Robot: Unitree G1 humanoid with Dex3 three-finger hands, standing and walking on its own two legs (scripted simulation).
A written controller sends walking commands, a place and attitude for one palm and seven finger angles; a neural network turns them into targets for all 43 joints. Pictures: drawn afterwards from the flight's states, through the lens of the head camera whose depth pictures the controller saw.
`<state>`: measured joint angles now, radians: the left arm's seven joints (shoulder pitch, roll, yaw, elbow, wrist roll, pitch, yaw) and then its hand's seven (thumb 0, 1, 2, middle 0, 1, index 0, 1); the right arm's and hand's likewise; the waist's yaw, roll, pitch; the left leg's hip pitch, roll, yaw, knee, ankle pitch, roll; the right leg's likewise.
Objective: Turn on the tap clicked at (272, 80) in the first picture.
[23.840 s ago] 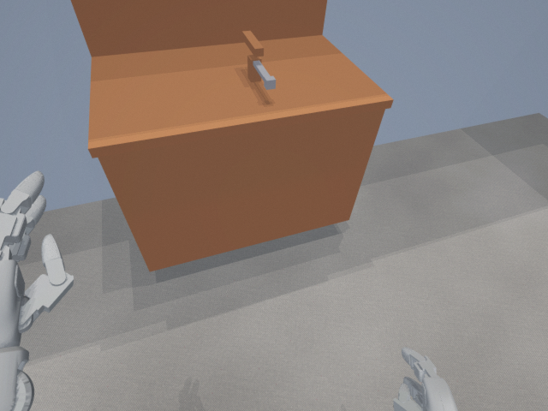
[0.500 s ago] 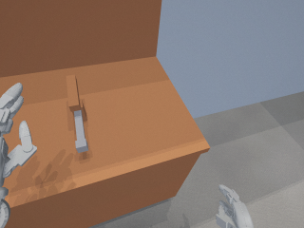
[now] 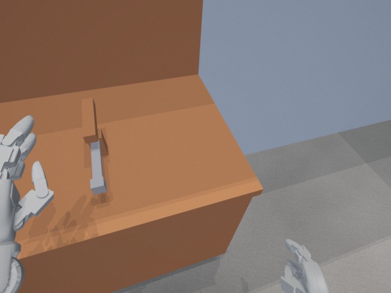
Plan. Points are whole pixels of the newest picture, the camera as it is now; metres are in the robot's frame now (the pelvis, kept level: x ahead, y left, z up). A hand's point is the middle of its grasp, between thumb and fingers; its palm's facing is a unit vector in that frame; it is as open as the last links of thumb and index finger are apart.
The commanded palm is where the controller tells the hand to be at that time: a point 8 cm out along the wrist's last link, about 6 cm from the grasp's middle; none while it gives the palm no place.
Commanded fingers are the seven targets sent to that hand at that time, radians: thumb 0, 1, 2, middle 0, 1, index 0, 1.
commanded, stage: come to a stop and stand still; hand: left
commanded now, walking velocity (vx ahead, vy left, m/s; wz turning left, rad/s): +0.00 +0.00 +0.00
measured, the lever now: (98, 185) +0.32 +0.25 +0.00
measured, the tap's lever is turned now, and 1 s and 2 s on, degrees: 0 0 0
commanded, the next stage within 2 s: look again from close up in 0.04 s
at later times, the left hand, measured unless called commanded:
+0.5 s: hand (50, 188) +0.22 +0.24 +0.16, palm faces +0.37 -0.86 -0.36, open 7.4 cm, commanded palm +0.17 +0.28 +0.17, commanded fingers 0.00 0.90 0.90 -0.20 -0.30 -0.20 -0.30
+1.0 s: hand (70, 191) +0.22 +0.21 +0.16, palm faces +0.34 -0.85 -0.40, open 7.4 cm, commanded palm +0.16 +0.25 +0.17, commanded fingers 0.00 0.90 0.90 -0.20 -0.30 -0.20 -0.30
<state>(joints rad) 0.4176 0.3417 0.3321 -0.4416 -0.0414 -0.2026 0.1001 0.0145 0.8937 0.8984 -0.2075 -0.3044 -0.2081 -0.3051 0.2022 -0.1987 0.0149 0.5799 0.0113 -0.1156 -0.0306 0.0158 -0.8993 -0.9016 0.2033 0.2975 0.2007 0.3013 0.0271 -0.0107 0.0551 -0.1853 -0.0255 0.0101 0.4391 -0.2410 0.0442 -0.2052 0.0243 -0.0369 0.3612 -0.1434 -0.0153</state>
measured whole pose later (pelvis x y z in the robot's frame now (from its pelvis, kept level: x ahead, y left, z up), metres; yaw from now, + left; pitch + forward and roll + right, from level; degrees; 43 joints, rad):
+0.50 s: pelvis +0.01 +0.00 +0.00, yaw +0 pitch -1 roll -1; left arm 0.44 0.36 0.34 -0.48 -0.05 -0.19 0.11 0.01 0.89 0.90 -0.21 -0.30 -0.21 -0.31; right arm 0.20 -0.20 0.01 0.58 0.02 -0.11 -0.03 0.02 -0.90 -0.90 0.20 0.30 0.20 0.30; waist 0.02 -0.02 0.05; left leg -0.17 -0.03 0.01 0.44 -0.25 0.04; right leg -0.19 0.02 -0.04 0.37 -0.16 -0.01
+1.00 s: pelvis +0.00 -0.03 +0.00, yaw +0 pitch +0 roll -1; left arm 0.45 0.39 0.37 -0.53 -0.07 -0.18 0.09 0.01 0.89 0.90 -0.21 -0.30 -0.21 -0.30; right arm 0.19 -0.17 0.01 0.55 0.02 -0.09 -0.02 0.02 -0.90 -0.90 0.20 0.30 0.20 0.30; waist 0.02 -0.02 0.07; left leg -0.21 0.01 0.00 0.46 -0.25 0.00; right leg -0.24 0.06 -0.05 0.41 -0.16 -0.05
